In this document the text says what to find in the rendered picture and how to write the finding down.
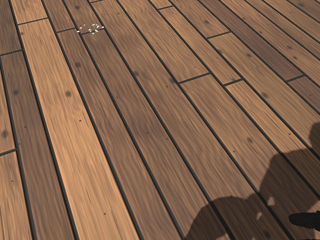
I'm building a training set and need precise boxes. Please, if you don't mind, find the robot right hand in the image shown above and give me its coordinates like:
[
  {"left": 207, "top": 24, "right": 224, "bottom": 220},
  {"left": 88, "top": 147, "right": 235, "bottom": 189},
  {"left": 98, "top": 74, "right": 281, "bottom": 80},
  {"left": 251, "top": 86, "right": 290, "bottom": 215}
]
[{"left": 288, "top": 210, "right": 320, "bottom": 240}]

